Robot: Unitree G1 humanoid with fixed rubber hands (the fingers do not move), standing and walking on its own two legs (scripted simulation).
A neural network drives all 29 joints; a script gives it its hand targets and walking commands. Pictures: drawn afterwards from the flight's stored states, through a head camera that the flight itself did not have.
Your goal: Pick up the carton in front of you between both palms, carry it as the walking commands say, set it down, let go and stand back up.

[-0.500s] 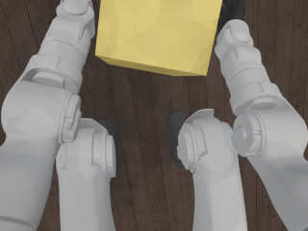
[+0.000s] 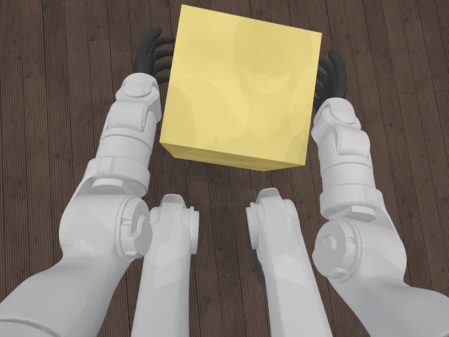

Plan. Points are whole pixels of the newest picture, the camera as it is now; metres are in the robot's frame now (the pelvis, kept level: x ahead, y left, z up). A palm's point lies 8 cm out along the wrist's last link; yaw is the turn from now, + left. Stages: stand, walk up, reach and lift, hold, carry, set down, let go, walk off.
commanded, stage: reach and lift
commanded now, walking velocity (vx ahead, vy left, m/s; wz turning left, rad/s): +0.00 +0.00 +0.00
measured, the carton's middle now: (232, 108) +0.48 -0.03 -0.14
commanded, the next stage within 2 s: none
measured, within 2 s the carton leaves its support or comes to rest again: neither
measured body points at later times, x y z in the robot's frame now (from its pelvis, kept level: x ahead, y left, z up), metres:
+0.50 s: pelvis +0.03 +0.00 +0.12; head +0.23 +0.01 +0.53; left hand +0.49 +0.13 +0.07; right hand +0.46 -0.17 +0.07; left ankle +0.11 +0.12 -0.40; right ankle +0.12 -0.14 -0.40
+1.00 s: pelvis +0.09 +0.00 +0.27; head +0.17 +0.00 +0.71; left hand +0.44 +0.14 +0.23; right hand +0.43 -0.17 +0.23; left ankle +0.11 +0.12 -0.40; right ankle +0.12 -0.14 -0.40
